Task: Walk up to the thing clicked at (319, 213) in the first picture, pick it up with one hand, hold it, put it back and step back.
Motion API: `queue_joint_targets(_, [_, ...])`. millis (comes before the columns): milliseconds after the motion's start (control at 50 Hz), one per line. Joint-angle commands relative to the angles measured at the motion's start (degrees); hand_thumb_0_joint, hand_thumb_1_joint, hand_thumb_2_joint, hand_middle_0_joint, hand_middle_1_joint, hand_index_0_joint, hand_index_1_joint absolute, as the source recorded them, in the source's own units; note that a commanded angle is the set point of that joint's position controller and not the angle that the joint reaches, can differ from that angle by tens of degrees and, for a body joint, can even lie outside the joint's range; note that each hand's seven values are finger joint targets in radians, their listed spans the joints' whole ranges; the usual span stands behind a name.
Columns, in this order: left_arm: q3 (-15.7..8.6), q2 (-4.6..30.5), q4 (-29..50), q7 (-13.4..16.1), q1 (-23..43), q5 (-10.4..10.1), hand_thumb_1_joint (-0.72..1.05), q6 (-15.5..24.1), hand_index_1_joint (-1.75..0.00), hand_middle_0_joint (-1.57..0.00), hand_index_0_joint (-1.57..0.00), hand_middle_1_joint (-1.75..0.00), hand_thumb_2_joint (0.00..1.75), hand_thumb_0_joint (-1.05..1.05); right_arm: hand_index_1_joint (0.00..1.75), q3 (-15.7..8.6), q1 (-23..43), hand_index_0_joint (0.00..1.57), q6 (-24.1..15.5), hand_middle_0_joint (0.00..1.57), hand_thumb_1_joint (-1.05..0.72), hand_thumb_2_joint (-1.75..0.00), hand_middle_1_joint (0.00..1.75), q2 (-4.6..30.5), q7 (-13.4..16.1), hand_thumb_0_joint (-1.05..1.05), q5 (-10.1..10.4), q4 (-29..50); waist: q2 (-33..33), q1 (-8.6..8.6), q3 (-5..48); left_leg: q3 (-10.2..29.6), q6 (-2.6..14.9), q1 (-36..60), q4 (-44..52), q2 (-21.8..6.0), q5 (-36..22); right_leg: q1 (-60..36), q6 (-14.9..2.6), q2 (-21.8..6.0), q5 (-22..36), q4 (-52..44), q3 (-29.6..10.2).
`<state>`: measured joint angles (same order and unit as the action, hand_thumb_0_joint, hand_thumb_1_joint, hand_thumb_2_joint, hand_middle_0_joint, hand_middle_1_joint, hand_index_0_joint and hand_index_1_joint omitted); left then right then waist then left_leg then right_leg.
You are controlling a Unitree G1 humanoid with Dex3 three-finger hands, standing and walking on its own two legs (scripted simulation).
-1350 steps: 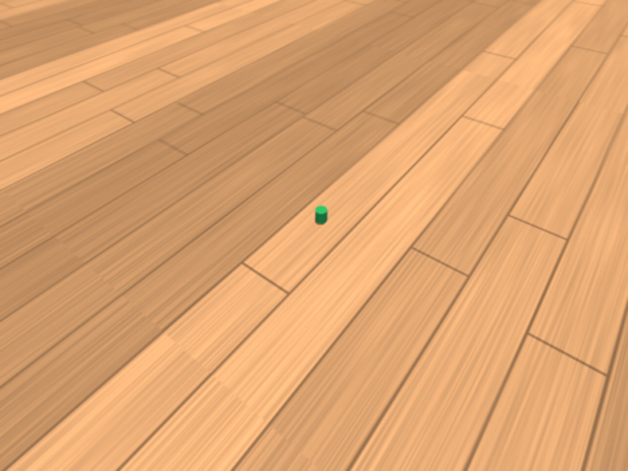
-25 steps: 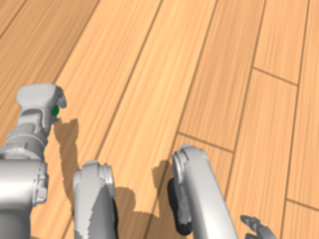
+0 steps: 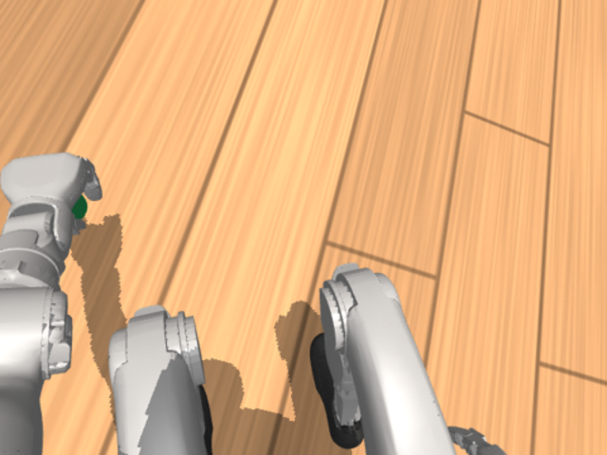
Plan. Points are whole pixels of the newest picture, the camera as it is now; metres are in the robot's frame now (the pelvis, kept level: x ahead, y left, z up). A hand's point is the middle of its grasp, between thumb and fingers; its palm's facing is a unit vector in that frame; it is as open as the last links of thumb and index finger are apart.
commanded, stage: lower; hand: left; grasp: from above
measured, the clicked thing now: (59, 201) +0.50 +0.27 -0.17
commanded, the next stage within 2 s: rest in 0.40 s
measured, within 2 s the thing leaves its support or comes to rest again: rests again in 1.82 s
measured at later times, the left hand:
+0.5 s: hand (80, 221) +0.48 +0.25 -0.21, palm faces -0.46 -0.06 -0.88, open 6.4 cm
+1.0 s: hand (95, 222) +0.49 +0.24 -0.26, palm faces -0.47 -0.08 -0.88, open 6.6 cm
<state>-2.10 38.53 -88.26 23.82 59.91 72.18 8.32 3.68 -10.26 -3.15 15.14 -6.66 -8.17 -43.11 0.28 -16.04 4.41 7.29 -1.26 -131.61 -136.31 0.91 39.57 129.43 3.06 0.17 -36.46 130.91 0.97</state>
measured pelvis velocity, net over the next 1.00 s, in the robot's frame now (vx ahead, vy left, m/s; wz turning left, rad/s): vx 0.01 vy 0.00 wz -0.08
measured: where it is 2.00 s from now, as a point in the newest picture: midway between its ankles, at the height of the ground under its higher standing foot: (271, 434)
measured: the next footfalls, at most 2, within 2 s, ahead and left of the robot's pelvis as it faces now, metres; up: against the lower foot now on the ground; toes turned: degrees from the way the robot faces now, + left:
none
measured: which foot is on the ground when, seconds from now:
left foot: down 0.00-1.00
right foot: down 0.00-1.00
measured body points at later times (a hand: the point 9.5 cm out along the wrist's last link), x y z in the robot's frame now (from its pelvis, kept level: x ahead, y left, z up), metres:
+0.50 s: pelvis +0.01 +0.00 -0.02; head +0.26 +0.07 +0.35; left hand +0.50 +0.25 -0.16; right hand +0.03 -0.27 -0.11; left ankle +0.08 +0.13 -0.30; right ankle +0.11 -0.14 -0.30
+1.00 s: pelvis +0.01 +0.00 -0.03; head +0.29 +0.08 +0.32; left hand +0.51 +0.25 -0.21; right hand +0.02 -0.26 -0.11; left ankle +0.08 +0.13 -0.30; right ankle +0.11 -0.14 -0.30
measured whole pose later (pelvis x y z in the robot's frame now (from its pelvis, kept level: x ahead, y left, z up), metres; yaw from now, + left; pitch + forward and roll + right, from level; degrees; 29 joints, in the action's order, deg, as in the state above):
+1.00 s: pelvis +0.01 +0.00 -0.03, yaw -4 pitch +33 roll -11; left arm -6.2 47.1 -96.5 32.6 61.1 75.0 10.3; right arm 10.4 -9.1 -8.9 17.2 -12.8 -13.5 -41.4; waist -3.4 -20.9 -3.4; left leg 11.6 -1.5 -135.3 -144.7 0.9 43.0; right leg 131.9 3.8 1.4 -38.0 136.1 4.1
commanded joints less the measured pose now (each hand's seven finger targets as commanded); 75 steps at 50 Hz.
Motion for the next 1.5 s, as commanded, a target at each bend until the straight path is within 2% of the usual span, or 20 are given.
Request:
queue_joint_targets(0, [-1.28, 12.61, 7.35, 2.25, 20.27, -0.81, 0.63, -0.09, -0.61, -0.96, -1.00, -0.65, 0.60, 0.00, 0.30, -4.48, -11.43, 0.20, -0.54, 0.20, -0.91, -0.90, 0.30, 14.33, 0.37, 0.00, -0.02, 1.16, 15.87, -0.96, 37.05, -6.29, 2.50, 26.22, 15.36, 0.66, -7.01, -20.64, -5.22, 1.36, 7.19, -12.45, 7.23])
queue_joint_targets(100, [-1.40, 13.23, 8.76, 2.16, 20.35, -1.01, 0.62, -0.02, -0.61, -0.97, -1.00, -0.64, 0.58, 0.00, 0.30, -4.21, -11.88, 0.20, -0.59, 0.20, -0.91, -0.90, 0.30, 14.86, 0.18, 0.00, 0.11, 0.97, 17.06, -0.65, 38.73, -6.09, 2.36, 27.95, 14.00, 0.57, -10.49, -21.09, -5.15, 1.26, 10.63, -11.40, 7.34])
queue_joint_targets(140, [0.02, 10.61, 4.13, 1.90, 18.53, -1.02, 0.63, -0.20, -0.61, -0.98, -1.01, -0.64, 0.58, 0.00, 0.30, -3.73, -11.75, 0.20, -0.67, 0.20, -0.91, -0.90, 0.30, 14.43, -0.06, 0.00, -0.21, 0.67, 14.03, -1.98, 35.04, -6.03, 2.65, 24.85, 13.22, 0.50, -9.52, -20.84, -4.96, 1.56, 10.16, -11.38, 7.52])
queue_joint_targets(220, [-0.55, 12.44, 3.14, 1.98, 19.19, -0.96, 0.61, 0.89, -0.61, -0.97, -1.00, -0.64, 0.58, 0.00, 0.30, -2.99, -11.77, 0.20, -1.03, 0.20, -0.91, -0.90, 0.30, 14.86, -0.28, 0.00, -0.56, 0.85, 14.48, -2.10, 32.98, -5.87, 2.68, 23.57, 12.68, 0.54, -8.82, -20.36, -4.91, 1.50, 9.39, -11.14, 7.70])
queue_joint_targets(380, [-2.10, 15.10, 3.86, 5.16, 19.23, 1.36, 0.67, 2.60, -0.63, -0.99, -1.03, -0.68, 0.58, 0.00, 0.30, -2.15, -11.73, 0.20, -2.14, 0.20, -0.91, -0.90, 0.30, 15.55, -1.35, 0.00, -1.82, 1.01, 18.91, -2.99, 35.32, -5.10, 2.01, 27.24, 10.56, 0.18, -11.02, -19.21, -4.95, 1.76, 11.60, -8.20, 8.87])
queue_joint_targets(420, [-3.48, 17.38, 6.01, 6.42, 18.99, 2.13, 0.64, 2.64, -0.65, -0.97, -1.01, -0.69, 0.60, 0.00, 0.30, -2.41, -11.39, 0.20, -2.09, 0.20, -0.91, -0.90, 0.30, 16.07, -1.29, 0.00, -1.69, 1.12, 21.24, -1.74, 37.07, -5.01, 1.73, 29.04, 11.11, 0.34, -11.69, -18.22, -5.23, 1.76, 11.80, -7.86, 9.06])
queue_joint_targets(480, [-2.91, 16.12, 2.71, 7.58, 18.80, 2.43, 0.66, 2.09, -0.64, -0.98, -1.02, -0.68, 0.59, 0.00, 0.30, -2.17, -11.14, 0.20, -2.47, 0.20, -0.91, -0.90, 0.30, 15.95, -1.81, 0.00, -2.42, 0.98, 19.79, -3.26, 34.61, -5.02, 2.16, 26.32, 9.89, 0.14, -9.85, -17.49, -5.00, 1.99, 11.11, -7.62, 9.24])
queue_joint_targets(600, [-3.18, 16.42, 0.58, 8.59, 20.85, 1.87, 0.59, 1.27, -0.61, -0.90, -0.95, -0.66, 0.57, 0.00, 0.30, -1.23, -12.01, 0.20, -3.59, 0.20, -0.90, -0.89, 0.30, 16.97, -2.76, 0.00, -3.52, 0.45, 18.31, -5.22, 31.35, -4.46, 2.54, 23.83, 9.00, 0.05, -8.54, -17.03, -4.56, 2.17, 10.43, -7.83, 9.88])
queue_joint_targets(760, [-5.37, 20.67, 0.32, 9.25, 18.49, 1.01, 0.62, 1.88, -0.61, -0.94, -0.98, -0.65, 0.57, 0.00, 0.30, 0.15, -11.73, 0.20, -4.85, 0.20, -0.90, -0.89, 0.30, 18.15, -4.11, 0.00, -4.24, 1.03, 19.19, -4.23, 34.88, -3.71, 2.34, 24.68, 7.60, -0.01, -11.74, -21.32, -4.40, 2.42, 13.08, -6.52, 10.46])
queue_joint_targets(800, [-3.44, 18.37, -1.60, 9.35, 18.73, 1.20, 0.63, 2.03, -0.60, -0.94, -0.99, -0.65, 0.55, 0.00, 0.30, 0.75, -11.15, 0.20, -5.22, 0.20, -0.90, -0.90, 0.30, 18.01, -4.77, 0.00, -4.53, 0.73, 19.24, -5.79, 31.84, -3.57, 2.24, 24.26, 7.18, -0.28, -11.10, -19.70, -4.50, 2.69, 12.88, -6.03, 10.80])
queue_joint_targets(880, [-5.30, 20.79, -0.96, 10.76, 17.27, 1.45, 0.64, 2.41, -0.61, -0.94, -0.99, -0.66, 0.55, 0.00, 0.30, 0.88, -10.93, 0.20, -5.52, 0.20, -0.90, -0.90, 0.30, 18.64, -5.24, 0.00, -4.66, 1.16, 21.33, -4.72, 33.15, -3.24, 1.96, 25.47, 7.20, -0.30, -12.61, -20.26, -4.69, 2.89, 14.04, -5.51, 11.18])
queue_joint_targets(900, [-4.64, 19.93, -2.10, 11.00, 17.89, 2.08, 0.65, 2.24, -0.59, -0.95, -1.00, -0.64, 0.54, 0.00, 0.30, 1.27, -11.14, 0.20, -5.81, 0.20, -0.90, -0.90, 0.30, 18.86, -5.61, 0.00, -5.16, 1.05, 20.79, -6.18, 31.26, -3.21, 1.84, 25.32, 6.72, -0.40, -12.99, -19.57, -4.66, 2.88, 14.38, -5.27, 11.48])
queue_joint_targets(1000, [-6.08, 22.39, -0.22, 12.29, 17.94, 1.79, 0.64, 2.26, -0.60, -0.95, -1.00, -0.65, 0.57, 0.00, 0.30, 1.50, -10.74, 0.20, -6.15, 0.20, -0.90, -0.90, 0.30, 19.52, -6.19, 0.00, -5.28, 0.98, 23.12, -5.13, 33.04, -2.99, 1.73, 26.52, 6.69, -0.54, -14.14, -20.66, -4.57, 2.97, 15.59, -5.31, 11.50])
queue_joint_targets(1020, [-4.83, 20.54, -3.70, 12.41, 16.72, 1.84, 0.67, 1.96, -0.59, -0.97, -1.02, -0.64, 0.55, 0.00, 0.30, 1.84, -10.54, 0.20, -6.39, 0.20, -0.90, -0.90, 0.30, 19.28, -6.49, 0.00, -5.58, 0.83, 22.55, -6.39, 30.40, -2.92, 1.81, 25.36, 6.20, -0.59, -12.79, -19.61, -4.60, 3.11, 14.82, -4.94, 11.70])
queue_joint_targets(1040, [-6.88, 22.61, -2.22, 12.78, 17.47, 1.77, 0.66, 2.16, -0.60, -0.96, -1.01, -0.65, 0.56, 0.00, 0.30, 1.52, -10.63, 0.20, -6.49, 0.20, -0.90, -0.90, 0.30, 20.06, -6.54, 0.00, -5.91, 1.41, 21.85, -6.37, 30.75, -2.68, 1.81, 25.12, 6.82, -0.57, -13.21, -20.28, -4.41, 3.05, 15.09, -5.24, 12.01])
queue_joint_targets(1060, [-4.55, 20.16, -3.99, 12.45, 17.04, 2.20, 0.65, 1.92, -0.60, -0.95, -1.00, -0.65, 0.56, 0.00, 0.30, 1.79, -10.41, 0.20, -6.59, 0.20, -0.90, -0.90, 0.30, 19.59, -6.71, 0.00, -5.69, 0.91, 22.04, -6.43, 29.34, -2.81, 1.77, 25.03, 6.42, -0.56, -12.31, -18.89, -4.59, 3.08, 14.32, -5.15, 11.87])
queue_joint_targets(1220, [-7.02, 23.70, -5.50, 12.62, 16.69, 2.40, 0.68, 2.68, -0.59, -0.97, -1.02, -0.64, 0.54, 0.00, 0.30, 2.22, -11.28, 0.20, -7.31, 0.20, -0.91, -0.90, 0.30, 21.23, -7.38, 0.00, -6.49, 1.12, 21.36, -7.85, 28.87, -1.98, 1.70, 25.33, 5.89, -0.84, -13.95, -21.61, -4.16, 3.07, 15.89, -5.20, 12.64])
queue_joint_targets(1280, [-3.82, 21.17, -5.28, 12.38, 19.35, 1.80, 0.67, 3.22, -0.61, -0.96, -1.01, -0.66, 0.53, 0.00, 0.30, 2.87, -8.93, 0.20, -7.67, 0.20, -0.91, -0.90, 0.30, 20.55, -7.61, 0.00, -6.57, 1.73, 20.54, -8.67, 27.83, -1.88, 2.16, 23.91, 5.01, -0.98, -10.75, -21.06, -4.06, 3.46, 14.01, -5.82, 12.56])
queue_joint_targets(1340, [-4.97, 24.43, -4.65, 13.04, 19.32, 1.96, 0.68, 3.70, -0.60, -0.97, -1.02, -0.66, 0.54, 0.00, 0.30, 3.06, -8.85, 0.20, -8.18, 0.20, -0.91, -0.90, 0.30, 21.94, -7.51, 0.00, -6.41, 1.66, 22.20, -8.20, 27.24, -1.40, 1.79, 25.16, 5.83, -1.06, -10.42, -19.63, -4.23, 3.36, 13.06, -5.43, 13.14])
queue_joint_targets(1480, [-5.09, 24.49, -8.83, 14.81, 18.10, 3.35, 0.69, 3.44, -0.61, -0.97, -1.02, -0.66, 0.54, 0.00, 0.30, 3.92, -8.60, 0.20, -8.90, 0.20, -0.91, -0.90, 0.30, 22.17, -8.18, 0.00, -6.90, 1.90, 21.80, -9.27, 24.50, -0.84, 1.58, 24.54, 5.78, -1.23, -11.20, -19.13, -4.04, 3.48, 14.23, -4.89, 13.68])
